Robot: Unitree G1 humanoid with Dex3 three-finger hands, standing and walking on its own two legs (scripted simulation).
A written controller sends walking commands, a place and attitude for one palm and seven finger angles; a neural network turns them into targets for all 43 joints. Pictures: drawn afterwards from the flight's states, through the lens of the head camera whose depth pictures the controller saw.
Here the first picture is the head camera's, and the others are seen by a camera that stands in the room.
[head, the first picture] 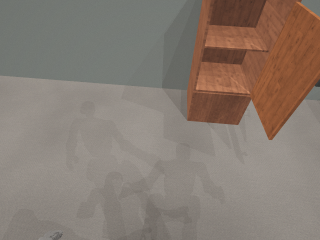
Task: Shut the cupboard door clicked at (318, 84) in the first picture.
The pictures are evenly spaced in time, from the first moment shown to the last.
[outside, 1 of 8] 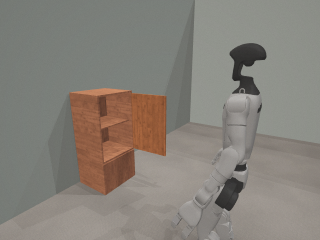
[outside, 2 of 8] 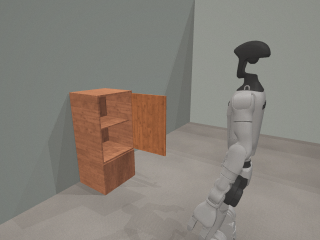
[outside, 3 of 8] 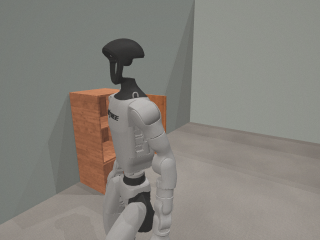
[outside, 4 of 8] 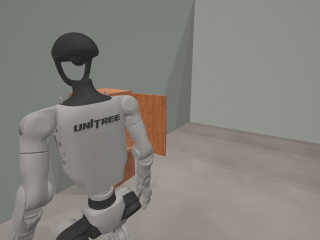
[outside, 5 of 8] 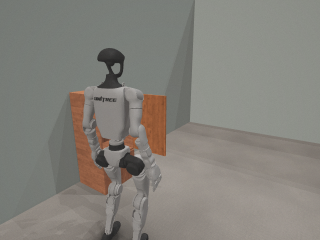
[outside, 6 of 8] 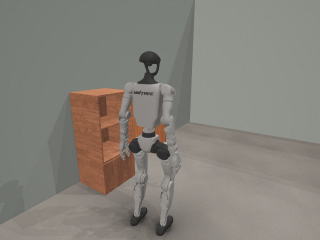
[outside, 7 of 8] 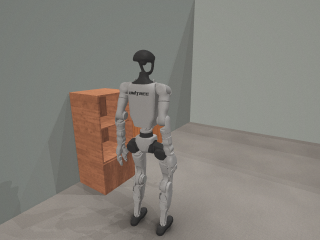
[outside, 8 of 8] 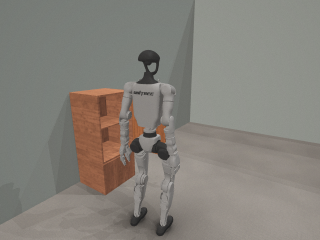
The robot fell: no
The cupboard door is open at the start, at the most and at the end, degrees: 93 93 93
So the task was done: no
